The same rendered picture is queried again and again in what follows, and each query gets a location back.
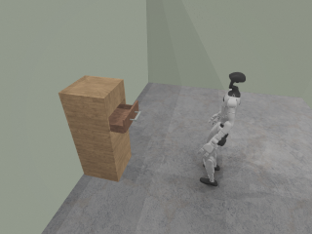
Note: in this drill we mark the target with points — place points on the robot right foot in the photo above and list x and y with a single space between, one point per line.
216 168

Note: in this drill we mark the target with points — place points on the handle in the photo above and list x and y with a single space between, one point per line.
138 114

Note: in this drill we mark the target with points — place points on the left robot forearm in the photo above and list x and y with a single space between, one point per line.
223 131

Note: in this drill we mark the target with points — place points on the robot head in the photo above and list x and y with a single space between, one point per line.
235 77

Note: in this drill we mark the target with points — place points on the right robot hand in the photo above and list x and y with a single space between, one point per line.
215 117

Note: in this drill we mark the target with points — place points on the left robot hand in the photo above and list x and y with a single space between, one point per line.
208 148

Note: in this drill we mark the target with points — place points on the cabinet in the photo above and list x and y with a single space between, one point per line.
87 103

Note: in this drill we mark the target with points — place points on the drawer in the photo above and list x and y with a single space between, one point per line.
119 120

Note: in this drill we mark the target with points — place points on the left robot upper arm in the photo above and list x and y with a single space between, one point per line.
231 110

